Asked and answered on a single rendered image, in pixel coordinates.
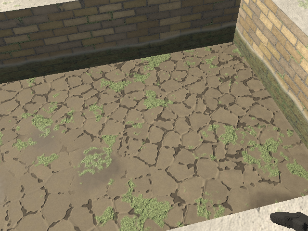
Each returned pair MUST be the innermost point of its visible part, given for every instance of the right robot hand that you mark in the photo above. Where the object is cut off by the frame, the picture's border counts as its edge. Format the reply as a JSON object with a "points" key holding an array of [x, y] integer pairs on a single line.
{"points": [[297, 221]]}

